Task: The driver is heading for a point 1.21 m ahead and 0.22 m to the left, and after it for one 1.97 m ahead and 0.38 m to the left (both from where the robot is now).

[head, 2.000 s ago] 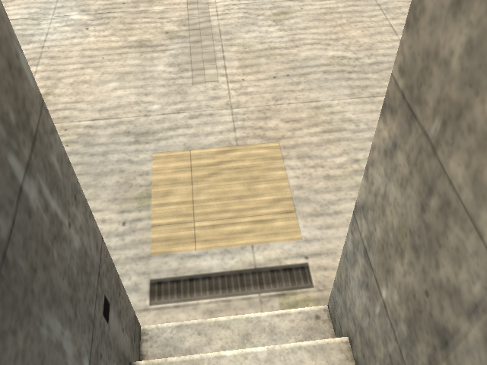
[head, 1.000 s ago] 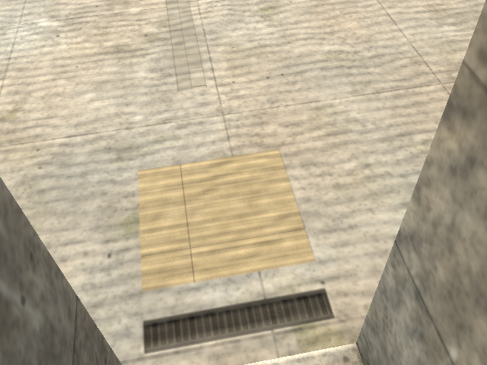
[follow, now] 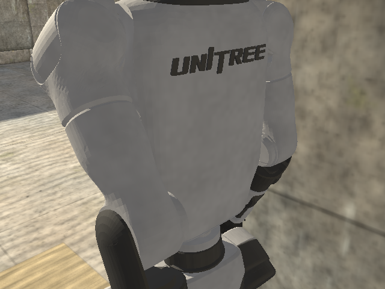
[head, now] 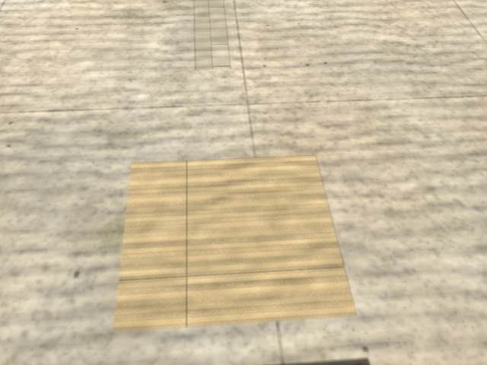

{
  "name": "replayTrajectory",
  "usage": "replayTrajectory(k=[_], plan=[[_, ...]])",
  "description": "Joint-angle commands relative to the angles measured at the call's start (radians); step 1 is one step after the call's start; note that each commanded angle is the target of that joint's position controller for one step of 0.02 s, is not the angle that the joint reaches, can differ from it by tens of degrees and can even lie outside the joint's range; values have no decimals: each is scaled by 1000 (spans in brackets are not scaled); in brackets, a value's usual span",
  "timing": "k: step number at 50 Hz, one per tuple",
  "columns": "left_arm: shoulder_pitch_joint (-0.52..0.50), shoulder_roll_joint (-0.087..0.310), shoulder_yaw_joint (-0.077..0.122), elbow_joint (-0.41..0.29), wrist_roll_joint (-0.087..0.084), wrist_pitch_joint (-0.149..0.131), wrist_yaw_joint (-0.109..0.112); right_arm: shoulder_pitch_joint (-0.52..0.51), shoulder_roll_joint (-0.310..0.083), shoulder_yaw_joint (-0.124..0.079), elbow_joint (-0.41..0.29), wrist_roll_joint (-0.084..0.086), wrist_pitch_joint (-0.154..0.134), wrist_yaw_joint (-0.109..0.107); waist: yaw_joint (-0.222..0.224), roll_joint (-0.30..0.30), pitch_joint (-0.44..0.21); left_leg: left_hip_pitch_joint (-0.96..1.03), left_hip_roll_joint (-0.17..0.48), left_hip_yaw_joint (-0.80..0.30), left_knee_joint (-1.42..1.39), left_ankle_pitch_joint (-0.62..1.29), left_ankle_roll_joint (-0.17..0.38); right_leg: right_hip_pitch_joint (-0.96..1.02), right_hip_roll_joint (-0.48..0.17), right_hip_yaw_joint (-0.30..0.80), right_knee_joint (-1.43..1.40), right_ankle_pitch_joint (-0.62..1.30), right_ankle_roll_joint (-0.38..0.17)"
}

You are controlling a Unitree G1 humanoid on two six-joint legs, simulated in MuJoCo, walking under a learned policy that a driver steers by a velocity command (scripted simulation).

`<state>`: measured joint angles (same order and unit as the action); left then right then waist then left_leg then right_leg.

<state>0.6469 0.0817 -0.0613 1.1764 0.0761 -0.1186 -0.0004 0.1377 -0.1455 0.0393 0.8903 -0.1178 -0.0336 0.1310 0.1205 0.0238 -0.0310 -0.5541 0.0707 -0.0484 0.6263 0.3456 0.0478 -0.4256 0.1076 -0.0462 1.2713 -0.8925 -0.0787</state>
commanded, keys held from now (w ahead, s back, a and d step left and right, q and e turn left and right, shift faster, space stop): no key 0.62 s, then w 0.38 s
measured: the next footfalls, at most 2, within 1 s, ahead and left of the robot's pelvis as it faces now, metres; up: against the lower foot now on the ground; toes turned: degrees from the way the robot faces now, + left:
left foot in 0.06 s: +0.11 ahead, +0.12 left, -0.21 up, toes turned +3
right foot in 0.36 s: +0.20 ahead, -0.07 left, -0.21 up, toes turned +2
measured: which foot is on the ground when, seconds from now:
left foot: up 0.00-0.04, down 0.06-0.86, up 0.88-1.00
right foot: down 0.00-0.06, up 0.08-0.34, down 0.36-1.00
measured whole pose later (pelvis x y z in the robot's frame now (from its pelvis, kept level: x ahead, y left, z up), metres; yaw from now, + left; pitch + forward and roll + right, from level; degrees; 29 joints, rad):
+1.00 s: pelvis +0.24 +0.03 -0.12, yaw +2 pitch +1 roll -2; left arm 0.46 0.21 0.02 1.06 0.08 -0.11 -0.01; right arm 0.20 -0.25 -0.10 0.85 -0.13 -0.02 0.11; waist 0.03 0.01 0.00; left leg -0.58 0.00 -0.09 1.16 -0.28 0.11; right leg -0.22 0.06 -0.03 0.77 -0.56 -0.07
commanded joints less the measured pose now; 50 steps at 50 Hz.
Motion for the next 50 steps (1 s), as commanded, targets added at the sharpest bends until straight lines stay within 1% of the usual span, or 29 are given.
replayTrajectory(k=[1, 3, 4, 5, 7, 9, 10, 11, 13, 14, 16, 18, 19, 20, 22, 23, 24, 25, 28, 32, 35, 39, 42, 43, 44, 45, 47, 49, 50], plan=[[9, 191, 46, -33, 7, 15, -14, 122, -108, -32, -14, 7, -20, -9, -98, -44, 96, 266, -22, 46, -135, -34, 31, -73, -186, 411, -129, 684, -155], [-5, 186, 39, 0, 12, 62, -79, 530, -188, -85, 102, 33, -23, -36, -287, 53, 26, 846, 53, 85, -453, 190, 85, -308, -111, 317, 276, 745, -50], [71, 176, 77, -18, -22, 58, -127, 667, -275, -110, 108, 75, -22, -17, -276, 301, -221, 1315, 240, -23, -74, 816, 272, -626, 42, 82, 829, 84, 61], [28, 242, 96, -115, -83, 31, -122, 562, -334, -128, 71, 27, -10, 15, -253, 180, -285, 1356, 362, -155, 21, 1069, 343, -832, 24, 55, 1043, -11, 80], [-129, 139, 60, -219, -73, 19, -90, 389, -223, -100, 20, -16, -10, 16, -193, -59, -175, 1059, 381, -147, -5, 784, 280, -951, -122, 120, 812, 190, 102], [-174, 43, 27, -247, -60, 22, -77, 288, -58, -48, 41, 23, -25, -4, -70, -42, 85, 435, 334, -115, -133, 255, 254, -817, -256, 189, 484, 549, 113], [-92, 12, 25, -178, -43, 30, -87, 348, -43, -47, 63, 41, -42, -26, -57, -21, 127, 214, 188, 27, -147, 170, 221, -615, -253, 102, 330, 757, 96], [-32, 8, 31, -115, -26, 25, -111, 252, -38, -41, 21, 61, -58, -36, -22, -71, 144, -68, 55, 134, -137, 26, 193, -343, -238, 44, 13, 1077, 87], [-62, 40, 39, -98, 8, 38, -140, 216, -134, -52, 37, 21, -60, -37, -11, 78, 134, -333, 25, 97, -110, -172, 167, -6, -172, -20, 64, 1247, 95], [33, 115, 69, -64, 14, 30, -141, 141, -212, -67, 1, 18, -66, -38, 35, 76, 85, -388, 18, 105, -47, -154, 154, 147, -127, -53, 106, 1187, 103], [126, 195, 121, -51, -17, 10, -114, -44, -243, -61, -74, 38, -80, -25, 112, 46, 41, -400, 36, 59, 83, -25, 85, 374, -111, -58, 53, 1010, 163], [145, 168, 130, -66, -51, 17, -78, -238, -265, -59, -125, 85, -80, 1, 210, -19, 31, -234, 48, 29, 305, 182, 18, 484, -87, -97, -261, 963, 185], [-34, 260, 120, -124, -114, 22, -78, 40, -306, -125, -81, 112, -54, 12, 5, -252, -19, -98, -48, 54, 495, -23, -50, 395, -159, 113, -453, 1329, 16], [-269, 238, 84, -190, -129, 20, -95, 224, -279, -128, -62, 135, -36, 11, -172, -219, -56, 59, -62, 45, 548, -348, -91, 138, -246, 329, -565, 1352, -118], [-336, 201, 68, -191, -104, 18, -91, 103, -186, -107, -56, 119, -7, -16, -154, -8, 38, 120, -79, 32, 488, -552, -57, -23, -201, 219, -577, 1244, -85], [-419, 269, 61, -218, -128, 17, -105, 203, -146, -103, -54, 110, -7, -15, -263, -109, -46, 245, -42, -18, 347, -569, -87, -40, -252, 315, -557, 1321, -129], [-479, 263, 55, -215, -123, 22, -114, 236, -135, -90, -25, 135, -1, -22, -300, -18, 24, 405, -29, -13, 166, -443, -104, -210, -231, 285, -540, 1199, -75], [-520, 324, 82, -230, -128, 24, -117, 139, -163, -85, -50, 127, 3, -26, -254, -33, 19, 455, -56, 5, 109, -285, -93, -172, -169, 164, -550, 1074, 15], [-460, 283, 97, -224, -110, 44, -100, 16, -292, -118, -64, 90, 0, -27, -149, -13, -36, 529, -68, 9, 2, 45, -61, -9, -108, 41, -526, 1024, 106], [-468, 302, 121, -196, -73, 66, -95, -31, -243, -129, -66, 109, 29, -29, -135, -38, -21, 468, -81, 31, -100, -130, -49, 161, -114, 58, -608, 1077, 79], [-485, 343, 162, -214, -63, 80, -78, 33, -307, -169, -43, 67, 36, -52, -141, 6, -5, 442, -57, 36, -175, -348, 22, 237, -67, 12, -593, 801, 29], [-434, 250, 158, -219, -3, 64, -48, 36, -269, -177, -30, 33, 17, -57, -120, 16, 87, 262, 95, -142, -199, -589, 199, 271, -40, -44, -476, 616, 39], [-227, 271, 161, -181, 4, 38, -47, -81, -288, -202, -87, 22, -8, -37, -25, -102, 30, 92, -65, 9, 167, -595, 158, 495, -38, 33, -614, 624, -5], [-186, 304, 162, -195, -19, 26, -51, -70, -244, -197, -114, 33, -15, -25, -24, -186, -4, -13, -152, 95, 358, -687, 89, 553, -191, 315, -775, 613, -121], [-65, 320, 156, -170, -14, 10, -58, -114, -205, -182, -130, 33, -17, -28, 50, -226, 52, -255, -166, 37, 640, -1009, 42, 596, -384, 647, -853, 616, -282], [74, 333, 152, -117, -8, -10, -43, -164, -148, -158, -165, 36, -18, -33, 87, -116, 124, -523, -108, -134, 734, -1044, 46, 674, -495, 809, -886, 549, -337], [-134, 201, 97, -155, -4, -17, -28, -155, -173, -154, -173, 20, -21, -24, -23, 74, 150, -531, -24, -193, 611, -803, 63, 513, -453, 630, -771, 516, -256], [-329, 149, 73, -193, 2, -4, -2, 12, -125, -127, -105, -29, -3, -20, -136, -46, 141, -202, -3, -77, 554, -602, 94, 106, -317, 362, -751, 428, -203], [-379, 77, 27, -217, 21, -22, 18, -17, -134, -111, -110, -53, -2, -18, -124, -53, 140, -190, 66, -142, 352, -194, 56, 70, -268, 256, -660, 494, -127]])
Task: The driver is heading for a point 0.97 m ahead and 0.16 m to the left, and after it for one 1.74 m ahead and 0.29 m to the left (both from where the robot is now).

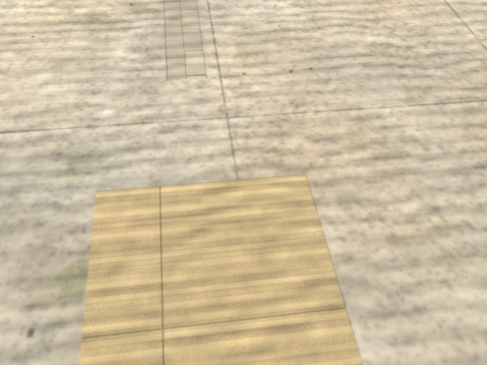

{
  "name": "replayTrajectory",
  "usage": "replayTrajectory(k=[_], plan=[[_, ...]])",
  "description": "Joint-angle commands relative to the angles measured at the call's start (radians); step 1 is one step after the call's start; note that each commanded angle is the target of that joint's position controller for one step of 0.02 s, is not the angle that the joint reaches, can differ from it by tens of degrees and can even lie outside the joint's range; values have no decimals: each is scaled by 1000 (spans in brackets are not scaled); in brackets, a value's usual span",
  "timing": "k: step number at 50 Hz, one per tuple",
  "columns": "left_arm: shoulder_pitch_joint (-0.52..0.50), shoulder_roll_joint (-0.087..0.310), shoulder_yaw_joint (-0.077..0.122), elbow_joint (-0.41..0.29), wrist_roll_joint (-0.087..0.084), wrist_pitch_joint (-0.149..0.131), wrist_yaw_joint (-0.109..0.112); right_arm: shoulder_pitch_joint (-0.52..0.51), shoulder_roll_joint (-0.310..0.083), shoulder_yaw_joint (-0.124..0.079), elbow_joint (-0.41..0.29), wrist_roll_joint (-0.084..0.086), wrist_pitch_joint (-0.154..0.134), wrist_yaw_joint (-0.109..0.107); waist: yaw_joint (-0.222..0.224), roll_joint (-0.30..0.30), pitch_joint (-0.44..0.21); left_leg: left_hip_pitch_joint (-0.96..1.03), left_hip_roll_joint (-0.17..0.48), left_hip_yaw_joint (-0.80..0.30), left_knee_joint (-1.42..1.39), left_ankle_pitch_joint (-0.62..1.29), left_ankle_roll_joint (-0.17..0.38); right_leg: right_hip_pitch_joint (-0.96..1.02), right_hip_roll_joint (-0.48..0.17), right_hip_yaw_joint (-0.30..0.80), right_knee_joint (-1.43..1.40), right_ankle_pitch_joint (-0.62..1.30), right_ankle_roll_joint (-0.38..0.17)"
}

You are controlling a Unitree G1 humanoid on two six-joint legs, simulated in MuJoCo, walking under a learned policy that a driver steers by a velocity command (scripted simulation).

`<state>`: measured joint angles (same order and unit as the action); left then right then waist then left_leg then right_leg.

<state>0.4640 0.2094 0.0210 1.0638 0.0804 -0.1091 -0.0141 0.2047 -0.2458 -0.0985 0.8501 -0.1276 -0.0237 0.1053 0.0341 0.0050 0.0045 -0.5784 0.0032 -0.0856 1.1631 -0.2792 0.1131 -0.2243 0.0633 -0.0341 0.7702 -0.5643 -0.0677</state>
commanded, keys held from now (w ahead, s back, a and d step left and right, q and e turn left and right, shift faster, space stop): w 1.00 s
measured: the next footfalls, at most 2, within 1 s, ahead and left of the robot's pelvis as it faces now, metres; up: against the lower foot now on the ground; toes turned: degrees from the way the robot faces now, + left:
left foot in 0.24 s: +0.23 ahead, +0.18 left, -0.21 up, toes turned +3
right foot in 0.72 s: +0.51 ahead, -0.06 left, -0.21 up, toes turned +0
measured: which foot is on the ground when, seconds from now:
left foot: up 0.00-0.22, down 0.24-0.74, up 0.76-1.00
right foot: down 0.00-0.24, up 0.26-0.70, down 0.72-1.00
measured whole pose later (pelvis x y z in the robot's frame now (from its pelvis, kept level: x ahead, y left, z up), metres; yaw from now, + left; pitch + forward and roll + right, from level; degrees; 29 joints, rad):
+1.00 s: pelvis +0.50 +0.03 -0.16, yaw +0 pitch +2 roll +0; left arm 0.37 0.18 0.06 0.91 -0.01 -0.09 0.00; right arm 0.12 -0.25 -0.07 0.89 0.01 -0.08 -0.03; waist 0.04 0.02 0.00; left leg -0.71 0.11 -0.06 0.93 -0.07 0.02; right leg -0.15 0.06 -0.03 0.28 -0.18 -0.07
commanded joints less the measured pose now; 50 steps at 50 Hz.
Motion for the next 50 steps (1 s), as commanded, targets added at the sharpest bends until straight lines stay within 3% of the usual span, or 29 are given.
replayTrajectory(k=[1, 2, 3, 5, 8, 9, 10, 12, 13, 14, 15, 16, 17, 18, 19, 21, 23, 26, 31, 33, 35, 36, 37, 38, 39, 40, 42, 45, 50], plan=[[-167, -3, -51, -113, 4, -44, 42, -84, -44, 23, -73, -17, -12, 8, -31, -50, 42, 32, 95, -15, -320, 680, -23, -253, -152, 133, -137, 134, -115], [-291, 233, 53, -157, -135, -15, 86, -172, -71, 15, -143, 210, -26, -66, -92, 17, 103, 178, 47, -12, -381, 772, -61, -487, -170, 220, -126, 53, -99], [-268, 240, 53, -160, -148, -4, 100, -194, -64, 31, -143, 221, -28, -94, -79, 60, 104, 233, 42, -5, -429, 774, -95, -511, -178, 196, -100, 56, -95], [-130, 167, 62, -139, -136, 21, 110, -198, -30, 45, -165, 198, -26, -105, -30, -39, 73, 297, 33, 25, -539, 691, -120, -454, -170, 149, -22, 75, -70], [-27, 61, 53, -125, -125, 36, 89, -240, -25, 52, -177, 192, -7, -77, 44, -60, 102, 210, 81, 33, -719, 696, -119, -259, -189, 168, 139, 45, -56], [-33, 63, 57, -131, -123, 46, 82, -186, -33, 50, -150, 190, -6, -70, 32, -82, 93, 214, 100, 40, -788, 674, -105, -184, -189, 182, 225, 104, -56], [-90, 98, 68, -136, -115, 54, 78, -32, -49, 37, -101, 188, 5, -68, -51, -131, 66, 301, 135, 31, -839, 650, -65, -171, -197, 213, 354, 188, -57], [-76, 51, 70, -116, -108, 42, 45, 306, -95, -2, 45, 143, 13, -72, -193, 40, -50, 702, 109, 84, -868, 648, 30, -334, -50, 125, 857, 237, -31], [-112, -55, 52, -118, -92, 26, 22, 510, -67, 18, 135, 110, 11, -64, -262, 214, -109, 948, 157, 67, -552, 898, 60, -654, 74, 77, 1341, -329, 4], [16, -69, 34, -170, -120, 14, 9, 422, -99, 20, 122, 117, -4, -67, -130, 342, -135, 1041, 220, -23, -368, 876, 54, -955, -14, 192, 1419, -276, -37], [-17, -27, 29, -225, -152, 1, 23, 428, -194, -21, 125, 155, -8, -70, -155, 391, -247, 1050, 357, -303, -545, 350, 172, -1082, -47, 167, 1421, -151, -25], [-137, -20, 21, -290, -199, -11, 44, 392, -238, -33, 157, 152, -8, -80, -131, 258, -249, 944, 481, -614, -806, -293, 256, -1147, -116, 125, 1360, -3, -16], [-287, 95, 53, -293, -210, 3, 76, 213, -86, 19, 88, 110, -26, -91, -100, -20, -128, 714, 470, -622, -903, -384, 189, -1073, -162, 194, 1097, 262, -30], [-304, 105, 52, -300, -181, 25, 90, 82, -45, 42, 77, 100, -46, -94, -33, -1, -41, 490, 466, -643, -893, -295, 173, -984, -192, 203, 1014, 338, -18], [-272, 88, 52, -287, -136, 52, 89, -20, -21, 64, 66, 103, -56, -101, 36, -49, 54, 224, 391, -461, -880, -57, 150, -837, -218, 195, 843, 407, 33], [-253, 56, 56, -314, -103, 69, 85, -23, -29, 67, 91, 100, -48, -118, 51, 80, 53, 62, 241, -234, -899, 119, 132, -628, -215, 161, 639, 448, 77], [-306, 42, 49, -361, -102, 71, 75, 51, -46, 60, 113, 121, -47, -141, 22, 111, 27, 148, 208, -162, -911, 262, 132, -592, -230, 156, 428, 563, 94], [-459, 32, 43, -424, -100, 77, 53, 181, -40, 54, 141, 151, -50, -155, -55, 20, 27, 341, 228, -126, -913, 344, 110, -610, -206, 139, 166, 661, 92], [-615, -2, 24, -462, -134, 58, -1, 312, -47, 48, 171, 144, -39, -137, -146, 44, 76, 507, 217, -86, -898, 195, 78, -544, -129, 40, -106, 587, 71], [-644, 1, 22, -474, -127, 39, -18, 332, -55, 44, 184, 147, -33, -128, -153, 74, 91, 546, 223, -77, -867, 255, 72, -486, -96, -2, -173, 480, 39], [-542, 39, 38, -453, -104, 37, -28, 294, -98, 30, 180, 153, -31, -119, -82, 90, 31, 501, 211, -40, -772, 437, 59, -249, -39, -46, -222, 387, -1], [-361, 98, 70, -400, -95, 41, -21, 237, -92, 32, 153, 159, -39, -117, 15, 85, -65, 429, 168, 11, -601, 617, 29, -3, -25, -34, -204, 455, -34], [-100, 187, 99, -340, -91, 42, -10, 166, -91, 37, 112, 142, -54, -119, 133, 5, -233, 197, 100, 86, -261, 520, -23, 365, -176, 169, -159, 631, -107], [8, 270, 111, -300, -87, 38, -16, 288, 29, 75, 107, 140, -85, -101, 89, -288, -459, -136, -33, 44, 104, -197, -73, 707, -442, 664, -327, 408, -268], [46, 191, 98, -293, -77, 37, -11, 254, -51, 50, 128, 167, -105, -92, 123, -226, -446, -261, -15, -84, 212, -255, -64, 707, -449, 812, -434, 249, -270], [-75, 131, 79, -302, -85, 26, -6, 139, -56, 42, 88, 176, -101, -102, 99, -176, -236, -362, 30, -32, 241, -177, -61, 564, -420, 667, -459, 246, -223], [-240, 80, 58, -318, -78, 7, -7, 41, -46, 35, 52, 143, -83, -133, 22, -38, -76, -244, 108, -9, 111, 16, -58, 217, -349, 455, -525, 410, -184], [-220, 50, 49, -279, -72, -4, -11, 70, -27, 23, 47, 154, -61, -135, -48, -57, -52, -127, 131, -11, -28, 86, -62, 95, -286, 301, -580, 594, -165], [-117, 79, 54, -202, -95, 1, 27, -131, 1, 32, -25, 131, -61, -120, -28, -56, 13, -111, 95, 38, -388, 342, -101, 59, -231, 142, -601, 742, -137]])
Velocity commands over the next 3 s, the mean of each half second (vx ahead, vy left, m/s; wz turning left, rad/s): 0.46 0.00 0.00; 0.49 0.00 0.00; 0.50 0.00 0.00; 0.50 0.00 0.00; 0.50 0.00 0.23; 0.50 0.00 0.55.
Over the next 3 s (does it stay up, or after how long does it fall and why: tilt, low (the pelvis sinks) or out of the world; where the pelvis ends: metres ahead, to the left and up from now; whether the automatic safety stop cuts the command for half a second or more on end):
stays up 1.57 0.07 -0.17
